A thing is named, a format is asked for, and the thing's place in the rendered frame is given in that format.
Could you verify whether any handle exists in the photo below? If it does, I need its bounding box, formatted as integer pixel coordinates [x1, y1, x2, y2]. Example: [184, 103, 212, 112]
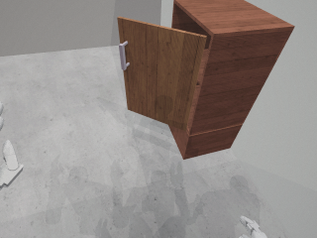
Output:
[119, 41, 130, 70]

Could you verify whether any cupboard door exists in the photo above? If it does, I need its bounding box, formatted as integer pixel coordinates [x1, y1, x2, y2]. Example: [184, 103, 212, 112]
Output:
[117, 16, 207, 131]

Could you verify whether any robot right hand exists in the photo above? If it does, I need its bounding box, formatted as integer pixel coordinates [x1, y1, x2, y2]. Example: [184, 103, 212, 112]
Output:
[239, 215, 267, 238]

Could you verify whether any robot left hand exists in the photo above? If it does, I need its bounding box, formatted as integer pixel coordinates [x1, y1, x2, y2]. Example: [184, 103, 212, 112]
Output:
[0, 101, 24, 190]

